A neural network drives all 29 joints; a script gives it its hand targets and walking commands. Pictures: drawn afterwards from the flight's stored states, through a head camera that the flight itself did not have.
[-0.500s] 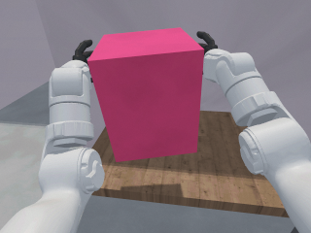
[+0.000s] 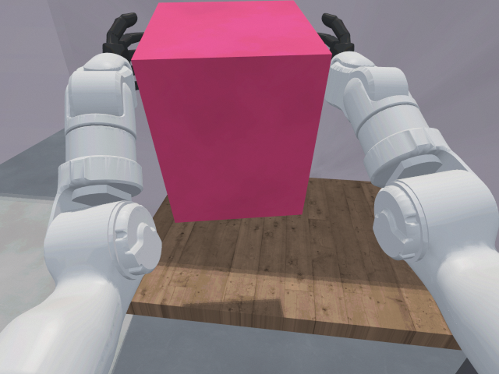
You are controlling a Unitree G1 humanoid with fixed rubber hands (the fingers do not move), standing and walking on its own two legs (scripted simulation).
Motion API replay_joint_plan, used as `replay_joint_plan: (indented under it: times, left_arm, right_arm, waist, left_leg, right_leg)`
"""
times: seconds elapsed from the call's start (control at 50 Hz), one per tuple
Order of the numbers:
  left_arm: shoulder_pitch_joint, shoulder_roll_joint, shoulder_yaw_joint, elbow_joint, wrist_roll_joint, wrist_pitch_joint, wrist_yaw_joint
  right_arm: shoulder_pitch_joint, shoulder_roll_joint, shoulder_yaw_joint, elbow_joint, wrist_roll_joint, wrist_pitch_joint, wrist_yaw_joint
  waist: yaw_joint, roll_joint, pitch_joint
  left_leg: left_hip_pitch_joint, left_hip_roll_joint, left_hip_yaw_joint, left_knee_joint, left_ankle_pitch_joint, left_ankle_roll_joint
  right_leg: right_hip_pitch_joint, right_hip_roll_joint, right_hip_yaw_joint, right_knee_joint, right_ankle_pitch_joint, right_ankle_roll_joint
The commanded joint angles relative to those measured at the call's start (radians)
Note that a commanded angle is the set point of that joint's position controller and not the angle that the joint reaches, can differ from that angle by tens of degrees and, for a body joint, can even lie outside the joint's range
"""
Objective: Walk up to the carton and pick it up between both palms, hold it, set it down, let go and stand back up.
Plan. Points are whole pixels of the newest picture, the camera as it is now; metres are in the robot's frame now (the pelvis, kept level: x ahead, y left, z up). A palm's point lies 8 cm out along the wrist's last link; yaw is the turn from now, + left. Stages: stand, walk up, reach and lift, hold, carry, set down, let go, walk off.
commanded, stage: set down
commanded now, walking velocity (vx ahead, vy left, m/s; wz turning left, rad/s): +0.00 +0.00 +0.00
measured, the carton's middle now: (233, 113) +0.40 +0.01 +0.32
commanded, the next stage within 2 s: none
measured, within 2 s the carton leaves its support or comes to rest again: neither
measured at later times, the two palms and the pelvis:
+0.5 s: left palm (144, 122) +0.40 +0.15 +0.31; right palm (329, 128) +0.39 -0.14 +0.29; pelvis +0.00 -0.01 +0.00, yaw +1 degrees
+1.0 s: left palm (148, 142) +0.42 +0.15 +0.27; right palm (323, 144) +0.40 -0.14 +0.26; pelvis +0.00 +0.00 +0.00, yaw +0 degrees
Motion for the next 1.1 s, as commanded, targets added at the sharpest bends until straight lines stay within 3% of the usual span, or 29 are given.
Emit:
replay_joint_plan:
  times: [0.0,0.12,0.22,0.28,0.36,0.5,0.56,0.8,0.82,0.84,0.92,1.08]
  left_arm:
    - [-0.43,-0.406,-0.111,0.017,-0.072,-0.049,-0.173]
    - [-0.401,-0.481,-0.214,-0.119,-0.103,-0.066,-0.176]
    - [-0.396,-0.553,-0.304,-0.235,-0.14,-0.074,-0.149]
    - [-0.396,-0.578,-0.333,-0.258,-0.155,-0.08,-0.129]
    - [-0.363,-0.551,-0.311,-0.237,-0.134,-0.091,-0.111]
    - [-0.32,-0.536,-0.273,-0.195,-0.109,-0.102,-0.106]
    - [-0.319,-0.515,-0.242,-0.148,-0.097,-0.108,-0.104]
    - [-0.305,-0.561,-0.244,-0.119,-0.094,-0.15,-0.087]
    - [-0.348,-0.527,-0.241,-0.176,-0.103,-0.174,-0.088]
    - [-0.343,-0.559,-0.262,-0.172,-0.106,-0.179,-0.092]
    - [-0.348,-0.573,-0.275,-0.156,-0.105,-0.196,-0.076]
    - [-0.345,-0.563,-0.238,-0.086,-0.097,-0.212,-0.042]
  right_arm:
    - [-0.516,0.389,0.033,-0.148,0.03,-0.081,0.137]
    - [-0.542,0.422,0.101,-0.317,0.03,-0.17,0.13]
    - [-0.551,0.445,0.153,-0.441,0.026,-0.222,0.125]
    - [-0.585,0.465,0.182,-0.502,0.027,-0.247,0.126]
    - [-0.536,0.484,0.185,-0.45,0.002,-0.253,0.135]
    - [-0.481,0.493,0.161,-0.403,-0.03,-0.259,0.149]
    - [-0.5,0.48,0.138,-0.385,-0.052,-0.263,0.158]
    - [-0.473,0.46,0.057,-0.339,-0.122,-0.311,0.181]
    - [-0.411,0.48,0.084,-0.27,-0.125,-0.299,0.175]
    - [-0.416,0.481,0.089,-0.294,-0.118,-0.307,0.174]
    - [-0.424,0.463,0.069,-0.272,-0.124,-0.329,0.184]
    - [-0.436,0.463,0.013,-0.216,-0.176,-0.352,0.222]
  waist:
    - [-0.001,0.043,-0.054]
    - [-0.025,0.073,-0.18]
    - [-0.042,0.105,-0.257]
    - [-0.035,0.102,-0.3]
    - [-0.012,0.076,-0.264]
    - [0.005,0.044,-0.223]
    - [0.018,0.029,-0.183]
    - [-0.005,0.06,-0.219]
    - [-0.041,0.025,-0.246]
    - [-0.024,0.072,-0.253]
    - [-0.012,0.101,-0.242]
    - [0.02,0.073,-0.234]
  left_leg:
    - [0.124,-0.014,-0.027,-0.064,0.039,0.021]
    - [0.263,-0.024,-0.012,0.009,0.293,-0.008]
    - [0.328,-0.026,-0.017,0.05,0.367,-0.031]
    - [0.337,-0.032,-0.016,0.061,0.336,-0.026]
    - [0.287,-0.037,-0.012,0.038,0.251,-0.001]
    - [0.249,-0.036,-0.007,0.01,0.191,0.012]
    - [0.219,-0.035,-0.002,-0.003,0.14,0.019]
    - [0.293,-0.025,0.004,0.017,0.216,-0.011]
    - [0.34,-0.028,0.003,0.031,0.257,-0.011]
    - [0.345,-0.033,0.004,0.04,0.277,-0.023]
    - [0.359,-0.02,-0.003,0.039,0.267,-0.038]
    - [0.321,-0.011,0.002,0.012,0.179,-0.015]
  right_leg:
    - [-0.036,-0.005,0.03,-0.06,0.064,0.056]
    - [0.019,0.017,-0.005,-0.032,0.232,0.063]
    - [0.018,0.017,-0.018,-0.018,0.272,0.067]
    - [0.005,0.015,-0.023,-0.005,0.275,0.075]
    - [0.008,-0.006,-0.009,0.003,0.276,0.091]
    - [0.018,-0.016,-0.006,0.004,0.294,0.104]
    - [0.002,-0.014,-0.007,0.002,0.245,0.105]
    - [-0.034,0.004,-0.033,-0.001,0.254,0.09]
    - [-0.018,0.019,-0.032,0.003,0.335,0.094]
    - [-0.022,0.008,-0.026,0.005,0.36,0.094]
    - [-0.076,0.015,-0.044,-0.004,0.271,0.083]
    - [-0.12,0.008,-0.041,-0.017,0.203,0.083]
